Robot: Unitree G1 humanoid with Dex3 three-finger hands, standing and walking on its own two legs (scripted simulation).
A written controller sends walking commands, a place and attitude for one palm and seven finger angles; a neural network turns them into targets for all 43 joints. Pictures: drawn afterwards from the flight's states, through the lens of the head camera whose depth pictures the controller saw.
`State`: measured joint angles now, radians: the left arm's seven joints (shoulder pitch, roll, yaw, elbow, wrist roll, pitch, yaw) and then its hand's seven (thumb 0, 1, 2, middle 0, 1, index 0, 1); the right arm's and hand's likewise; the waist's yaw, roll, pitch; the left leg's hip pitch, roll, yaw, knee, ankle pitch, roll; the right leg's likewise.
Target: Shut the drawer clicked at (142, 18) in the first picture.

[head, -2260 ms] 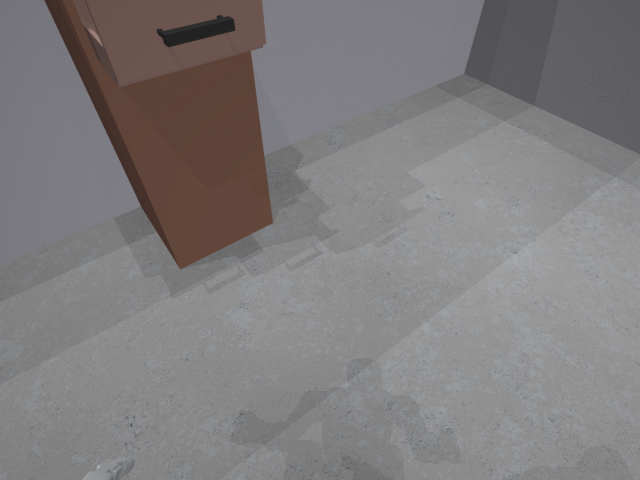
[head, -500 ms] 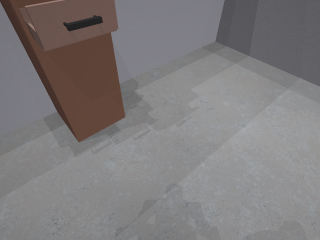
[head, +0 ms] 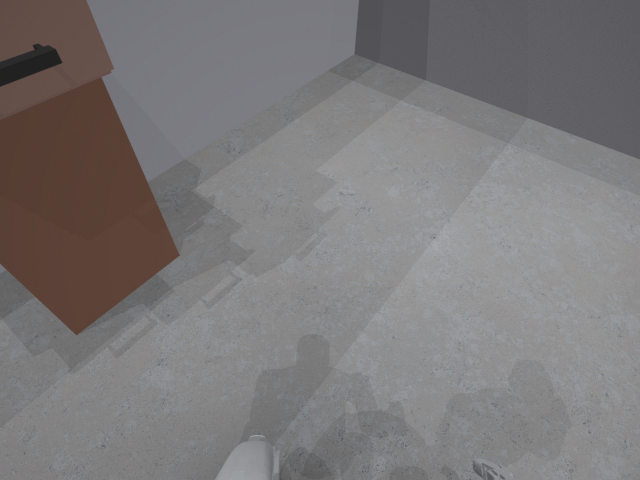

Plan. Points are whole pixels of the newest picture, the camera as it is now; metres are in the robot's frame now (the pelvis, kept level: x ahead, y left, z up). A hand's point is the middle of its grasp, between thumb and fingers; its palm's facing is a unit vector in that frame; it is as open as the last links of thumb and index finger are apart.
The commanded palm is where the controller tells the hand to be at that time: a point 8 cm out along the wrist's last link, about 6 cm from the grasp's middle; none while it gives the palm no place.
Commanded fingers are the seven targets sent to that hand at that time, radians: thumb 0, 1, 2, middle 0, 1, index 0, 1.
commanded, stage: walk to a spot facing it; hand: left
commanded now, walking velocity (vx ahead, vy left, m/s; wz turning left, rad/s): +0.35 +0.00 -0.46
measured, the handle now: (3, 67) +0.67 +0.62 +0.14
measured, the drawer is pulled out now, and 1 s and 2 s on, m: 0.15 0.15 0.15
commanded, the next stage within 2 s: turn to face it in 0.90 s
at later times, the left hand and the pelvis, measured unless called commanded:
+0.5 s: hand (230, 320) +0.38 +0.20 -0.16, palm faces -0.30 -0.94 -0.19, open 7.4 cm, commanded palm none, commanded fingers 0.00 0.90 0.90 -0.20 -0.30 -0.20 -0.30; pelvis +0.21 +0.05 +0.00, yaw -18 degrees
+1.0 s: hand (293, 249) +0.56 +0.12 -0.16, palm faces -0.48 -0.84 -0.26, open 7.3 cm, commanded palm none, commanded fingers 0.00 0.90 0.90 -0.20 -0.30 -0.20 -0.30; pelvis +0.42 -0.04 +0.00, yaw -34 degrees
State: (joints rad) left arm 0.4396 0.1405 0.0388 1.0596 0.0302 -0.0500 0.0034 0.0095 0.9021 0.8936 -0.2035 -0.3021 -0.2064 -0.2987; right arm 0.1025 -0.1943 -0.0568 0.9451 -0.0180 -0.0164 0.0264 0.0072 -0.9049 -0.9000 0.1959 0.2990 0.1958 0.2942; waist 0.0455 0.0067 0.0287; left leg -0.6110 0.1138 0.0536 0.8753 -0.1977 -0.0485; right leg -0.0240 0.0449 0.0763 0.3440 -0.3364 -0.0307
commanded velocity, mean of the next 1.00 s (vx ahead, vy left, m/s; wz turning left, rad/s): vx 0.28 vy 0.00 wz -0.54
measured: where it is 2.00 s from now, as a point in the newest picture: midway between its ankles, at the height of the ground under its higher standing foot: (351, 387)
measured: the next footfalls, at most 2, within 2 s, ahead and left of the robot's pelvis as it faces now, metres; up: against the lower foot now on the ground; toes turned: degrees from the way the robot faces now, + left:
left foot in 0.10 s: +0.19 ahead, +0.15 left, +0.00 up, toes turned +3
right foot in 0.66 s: +0.38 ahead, -0.13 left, +0.00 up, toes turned -32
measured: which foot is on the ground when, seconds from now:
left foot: up 0.00-0.08, down 0.10-0.68, up 0.70-1.00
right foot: down 0.00-0.10, up 0.12-0.64, down 0.66-1.00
